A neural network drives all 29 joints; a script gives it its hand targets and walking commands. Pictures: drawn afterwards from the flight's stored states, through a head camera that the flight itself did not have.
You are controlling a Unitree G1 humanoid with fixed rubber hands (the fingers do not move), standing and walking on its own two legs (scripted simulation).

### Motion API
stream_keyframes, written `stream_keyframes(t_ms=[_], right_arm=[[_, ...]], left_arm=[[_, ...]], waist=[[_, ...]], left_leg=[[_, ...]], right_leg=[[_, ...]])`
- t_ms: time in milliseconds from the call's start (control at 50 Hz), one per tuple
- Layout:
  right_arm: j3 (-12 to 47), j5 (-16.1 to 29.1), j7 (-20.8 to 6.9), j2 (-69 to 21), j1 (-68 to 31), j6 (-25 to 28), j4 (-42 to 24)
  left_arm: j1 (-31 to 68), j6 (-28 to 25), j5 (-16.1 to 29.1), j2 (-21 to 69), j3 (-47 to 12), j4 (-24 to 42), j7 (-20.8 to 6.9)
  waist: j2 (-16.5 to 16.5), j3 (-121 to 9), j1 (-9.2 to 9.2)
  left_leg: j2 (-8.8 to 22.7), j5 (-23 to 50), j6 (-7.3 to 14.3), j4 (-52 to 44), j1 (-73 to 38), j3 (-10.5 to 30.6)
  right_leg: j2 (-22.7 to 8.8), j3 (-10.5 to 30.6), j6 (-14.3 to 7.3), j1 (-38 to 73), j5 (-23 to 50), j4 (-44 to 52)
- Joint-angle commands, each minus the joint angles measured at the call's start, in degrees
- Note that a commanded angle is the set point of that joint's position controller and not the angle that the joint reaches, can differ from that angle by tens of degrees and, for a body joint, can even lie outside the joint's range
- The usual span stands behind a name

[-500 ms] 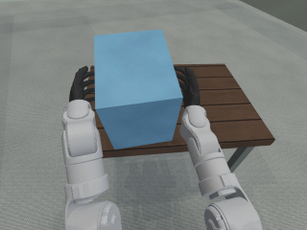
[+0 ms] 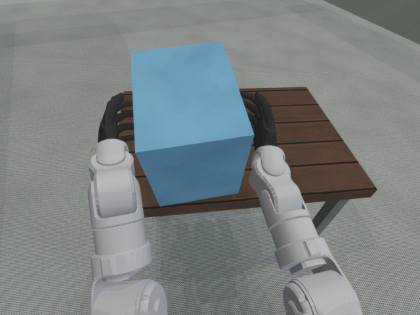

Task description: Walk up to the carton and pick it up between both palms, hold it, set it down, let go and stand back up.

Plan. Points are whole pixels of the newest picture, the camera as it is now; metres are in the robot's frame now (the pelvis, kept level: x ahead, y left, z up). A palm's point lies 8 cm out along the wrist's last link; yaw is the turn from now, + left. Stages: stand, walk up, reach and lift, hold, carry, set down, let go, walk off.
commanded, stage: hold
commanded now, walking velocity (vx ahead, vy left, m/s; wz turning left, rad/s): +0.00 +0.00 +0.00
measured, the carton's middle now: (189, 128) +0.43 +0.00 +0.13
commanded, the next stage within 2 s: set down in 1.66 s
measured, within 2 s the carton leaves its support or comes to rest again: neither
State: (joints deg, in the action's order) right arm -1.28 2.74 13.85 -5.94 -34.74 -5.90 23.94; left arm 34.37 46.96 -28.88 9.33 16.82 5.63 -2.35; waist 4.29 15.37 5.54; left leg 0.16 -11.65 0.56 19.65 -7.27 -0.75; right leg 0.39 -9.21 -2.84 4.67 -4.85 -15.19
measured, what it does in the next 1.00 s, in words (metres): stands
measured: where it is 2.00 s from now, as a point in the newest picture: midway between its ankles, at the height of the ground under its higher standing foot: outside the picture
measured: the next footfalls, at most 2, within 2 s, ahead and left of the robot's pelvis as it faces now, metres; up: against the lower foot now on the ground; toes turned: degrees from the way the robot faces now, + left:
none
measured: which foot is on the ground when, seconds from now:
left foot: down 0.00-1.00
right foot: down 0.00-1.00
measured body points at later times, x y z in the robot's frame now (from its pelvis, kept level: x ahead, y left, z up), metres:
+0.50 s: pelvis +0.00 +0.00 +0.00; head +0.00 +0.02 +0.45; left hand +0.37 +0.13 +0.18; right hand +0.37 -0.13 +0.17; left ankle +0.01 +0.11 -0.74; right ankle +0.07 -0.09 -0.74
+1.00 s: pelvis -0.01 +0.00 +0.00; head -0.02 +0.02 +0.45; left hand +0.38 +0.13 +0.18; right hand +0.37 -0.13 +0.16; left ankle +0.01 +0.11 -0.74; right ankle +0.07 -0.09 -0.74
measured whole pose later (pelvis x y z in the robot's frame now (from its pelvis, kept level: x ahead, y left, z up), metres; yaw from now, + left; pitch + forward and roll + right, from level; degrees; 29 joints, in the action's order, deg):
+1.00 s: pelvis -0.01 +0.00 +0.00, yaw -1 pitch -15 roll +0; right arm -5.0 1.3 14.1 -6.5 -37.2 -5.2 29.8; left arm 40.7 44.5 -29.7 8.9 20.5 -3.9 -4.0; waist 4.5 14.1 3.8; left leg 0.0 -10.2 0.5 17.8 -7.3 -1.6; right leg 0.2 -8.5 -2.8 3.4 -4.4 -15.7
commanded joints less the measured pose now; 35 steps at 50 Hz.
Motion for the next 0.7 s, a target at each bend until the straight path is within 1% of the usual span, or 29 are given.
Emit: stream_keyframes(t_ms=[0, 360, 600, 620, 640, 660, 680], right_arm=[[16.9, 0.9, -7.8, -17.6, -33.8, 2.6, -11.7], [16.4, 0.3, -7.9, -18.3, -34.5, 2.9, -11.0], [16.7, 0.3, -7.6, -18.9, -34.2, 2.7, -11.0], [19.0, 2.7, -6.9, -21.9, -32.9, 2.6, -11.9], [20.9, 3.9, -6.2, -22.4, -31.9, 2.4, -13.6], [22.4, 4.8, -5.6, -22.5, -33.4, 2.1, -15.6], [22.2, 4.9, -4.9, -21.9, -33.8, 1.3, -15.8]], left_arm=[[28.3, -3.3, 8.5, 17.8, -21.0, 4.5, -7.5], [29.5, -3.7, 8.5, 17.3, -19.9, 3.8, -7.3], [29.7, -4.0, 8.6, 16.9, -19.6, 3.8, -7.5], [31.4, -4.7, 11.4, 17.9, -22.5, 3.4, -8.4], [30.8, -5.4, 12.4, 18.3, -24.6, 5.8, -8.8], [32.6, -5.6, 13.2, 17.9, -25.5, 7.2, -8.9], [32.8, -5.4, 13.1, 17.7, -25.6, 6.9, -9.0]], waist=[[-4.6, -26.8, 0.73], [-3.9, -27.6, 0.31], [-3.7, -27.7, 0.39], [-2.4, -30.4, 0.43], [-2.7, -32.9, 0.68], [-3.1, -36.4, 0.90], [-3.2, -35.9, 1.54]], left_leg=[[0.4, 10.8, 0.1, -4.7, 9.0, -3.2], [0.0, 8.6, 0.6, -4.9, 9.7, -3.3], [-0.2, 7.4, 0.8, -5.1, 10.2, -3.3], [-0.9, 11.8, 1.5, -5.2, 7.5, -3.6], [-1.4, 15.9, 1.4, -4.1, 4.7, -3.3], [-1.4, 19.3, 1.2, -2.6, 3.2, -3.2], [-1.4, 20.4, 0.9, -2.7, 2.7, -3.0]], right_leg=[[-0.6, 0.3, 2.8, 17.2, 4.9, -0.6], [-1.2, 0.6, 3.2, 17.6, 4.8, -0.5], [-1.7, 0.7, 3.7, 18.0, 5.5, -0.4], [-1.2, 1.1, 5.4, 17.3, 9.9, -1.2], [-0.9, 1.5, 5.6, 17.5, 13.7, -1.3], [-0.7, 1.4, 5.9, 18.7, 17.1, -2.0], [-0.5, 1.5, 6.0, 18.5, 18.0, -1.8]])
